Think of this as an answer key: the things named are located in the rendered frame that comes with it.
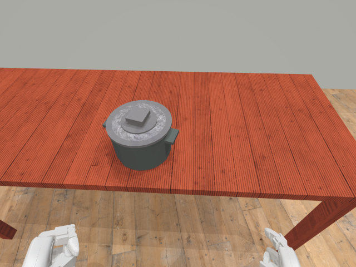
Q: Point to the pot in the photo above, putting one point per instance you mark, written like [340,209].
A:
[146,158]

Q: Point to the right robot hand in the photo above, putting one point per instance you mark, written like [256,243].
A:
[285,257]

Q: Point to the knob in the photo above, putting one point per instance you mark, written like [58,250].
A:
[138,115]

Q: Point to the left robot hand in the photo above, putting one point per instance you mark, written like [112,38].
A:
[42,254]

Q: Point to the lid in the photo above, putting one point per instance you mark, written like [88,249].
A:
[133,135]

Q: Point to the table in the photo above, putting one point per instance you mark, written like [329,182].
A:
[261,135]

